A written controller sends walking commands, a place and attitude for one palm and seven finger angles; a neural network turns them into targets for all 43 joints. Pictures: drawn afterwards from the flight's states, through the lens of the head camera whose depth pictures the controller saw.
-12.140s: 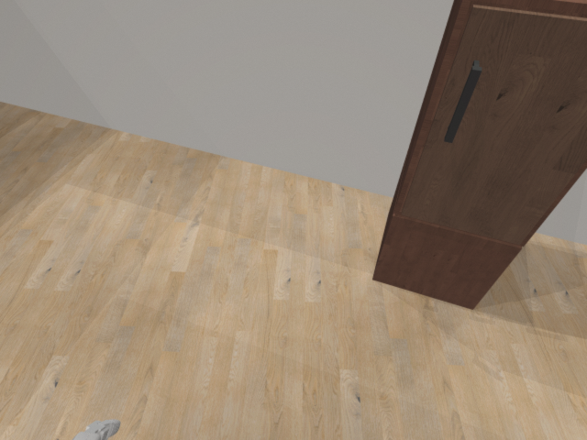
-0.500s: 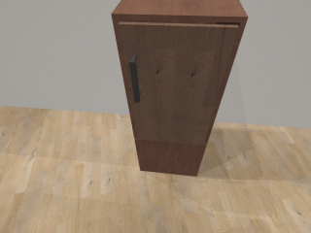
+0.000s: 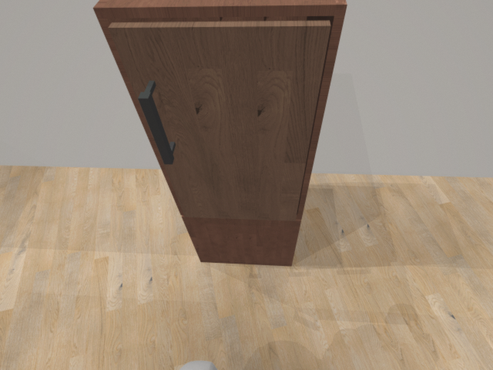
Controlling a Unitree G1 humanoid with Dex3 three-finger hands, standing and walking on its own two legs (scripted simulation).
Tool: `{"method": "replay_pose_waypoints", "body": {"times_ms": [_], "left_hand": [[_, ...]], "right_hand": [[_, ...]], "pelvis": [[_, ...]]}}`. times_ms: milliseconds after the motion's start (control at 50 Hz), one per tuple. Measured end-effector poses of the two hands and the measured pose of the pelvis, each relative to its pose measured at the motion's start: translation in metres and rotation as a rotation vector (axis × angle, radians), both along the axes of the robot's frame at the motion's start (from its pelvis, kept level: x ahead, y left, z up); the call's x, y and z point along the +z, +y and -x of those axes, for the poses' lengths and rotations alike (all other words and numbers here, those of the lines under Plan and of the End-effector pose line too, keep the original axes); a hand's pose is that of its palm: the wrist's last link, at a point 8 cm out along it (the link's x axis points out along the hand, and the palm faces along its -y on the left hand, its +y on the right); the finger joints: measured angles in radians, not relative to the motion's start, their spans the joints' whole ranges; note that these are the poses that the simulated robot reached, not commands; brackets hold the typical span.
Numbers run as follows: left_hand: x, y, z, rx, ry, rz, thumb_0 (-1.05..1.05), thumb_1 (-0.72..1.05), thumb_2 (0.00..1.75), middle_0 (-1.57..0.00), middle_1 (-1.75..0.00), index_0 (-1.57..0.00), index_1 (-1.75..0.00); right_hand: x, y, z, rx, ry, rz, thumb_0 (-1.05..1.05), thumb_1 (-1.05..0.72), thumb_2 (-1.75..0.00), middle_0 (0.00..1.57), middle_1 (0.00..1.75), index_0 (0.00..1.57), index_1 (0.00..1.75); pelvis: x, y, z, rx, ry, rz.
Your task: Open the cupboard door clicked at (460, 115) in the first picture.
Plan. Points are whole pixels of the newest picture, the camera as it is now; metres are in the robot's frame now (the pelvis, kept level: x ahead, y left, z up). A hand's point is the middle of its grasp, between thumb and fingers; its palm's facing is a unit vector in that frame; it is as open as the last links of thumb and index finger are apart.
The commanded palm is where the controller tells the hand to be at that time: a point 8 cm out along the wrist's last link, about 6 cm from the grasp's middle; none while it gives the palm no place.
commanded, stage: come to a stop and stand still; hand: left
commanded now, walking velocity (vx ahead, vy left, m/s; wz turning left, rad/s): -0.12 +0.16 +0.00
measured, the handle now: (160, 125) +0.54 +0.21 +0.07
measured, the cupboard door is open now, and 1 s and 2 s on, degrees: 0 0 0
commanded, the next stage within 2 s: look again from close up in 0.92 s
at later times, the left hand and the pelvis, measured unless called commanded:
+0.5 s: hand out of the picture +0.01 +0.27 -0.17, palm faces +0.07 -0.96 -0.27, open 7.4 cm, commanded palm none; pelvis -0.02 +0.07 +0.00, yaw -1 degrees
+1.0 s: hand out of the picture -0.06 +0.28 -0.18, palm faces +0.01 -0.98 -0.18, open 7.4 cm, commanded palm none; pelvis -0.05 +0.11 +0.00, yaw +0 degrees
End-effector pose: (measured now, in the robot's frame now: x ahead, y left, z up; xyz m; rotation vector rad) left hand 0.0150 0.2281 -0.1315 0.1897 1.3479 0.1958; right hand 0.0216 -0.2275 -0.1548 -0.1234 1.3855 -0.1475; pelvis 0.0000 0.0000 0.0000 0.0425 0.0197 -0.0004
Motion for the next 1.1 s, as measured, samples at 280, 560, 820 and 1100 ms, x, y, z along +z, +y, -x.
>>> {"method": "replay_pose_waypoints", "body": {"times_ms": [280, 560, 820, 1100], "left_hand": [[0.005, 0.024, 0.013, 0.026, -0.025, -0.012, 0.0, 0.91, 0.9, -0.2, -0.3, -0.21, -0.3], [-0.002, 0.101, 0.013, -0.023, -0.123, -0.016, 0.0, 0.9, 0.9, -0.2, -0.3, -0.2, -0.3], [-0.011, 0.114, 0.051, -0.034, -0.036, 0.039, 0.0, 0.91, 0.9, -0.2, -0.3, -0.2, -0.3], [-0.016, 0.09, 0.079, -0.005, 0.04, 0.084, 0.0, 0.91, 0.9, -0.2, -0.3, -0.2, -0.3]], "right_hand": [[0.022, 0.024, -0.084, 0.076, -0.234, -0.009, 0.0, -0.91, -0.9, 0.2, 0.3, 0.2, 0.3], [0.024, 0.09, -0.025, 0.058, -0.288, 0.013, 0.0, -0.91, -0.9, 0.2, 0.3, 0.2, 0.3], [0.023, 0.095, 0.062, 0.017, -0.08, 0.067, 0.0, -0.91, -0.9, 0.2, 0.3, 0.2, 0.3], [0.021, 0.104, 0.053, 0.026, -0.081, 0.034, 0.0, -0.91, -0.9, 0.2, 0.3, 0.2, 0.3]], "pelvis": [[0.005, 0.021, 0.007, -0.008, -0.014, 0.003], [-0.003, 0.085, 0.03, -0.016, -0.06, 0.047], [0.0, 0.107, 0.048, -0.001, -0.04, 0.051], [0.002, 0.102, 0.042, 0.003, -0.041, 0.046]]}}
